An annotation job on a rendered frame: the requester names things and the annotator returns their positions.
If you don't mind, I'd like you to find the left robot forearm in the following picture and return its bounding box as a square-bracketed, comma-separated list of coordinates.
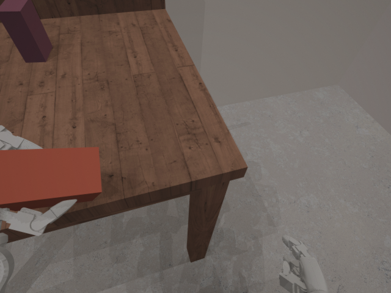
[0, 233, 15, 293]

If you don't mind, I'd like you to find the left robot hand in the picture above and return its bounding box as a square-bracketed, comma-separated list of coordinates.
[0, 125, 77, 236]

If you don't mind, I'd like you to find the right robot hand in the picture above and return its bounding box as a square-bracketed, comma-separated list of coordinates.
[279, 234, 329, 293]

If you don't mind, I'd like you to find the sponge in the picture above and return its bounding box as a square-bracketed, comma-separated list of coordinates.
[0, 147, 102, 211]

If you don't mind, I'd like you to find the table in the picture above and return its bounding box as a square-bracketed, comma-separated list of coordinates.
[0, 0, 248, 262]

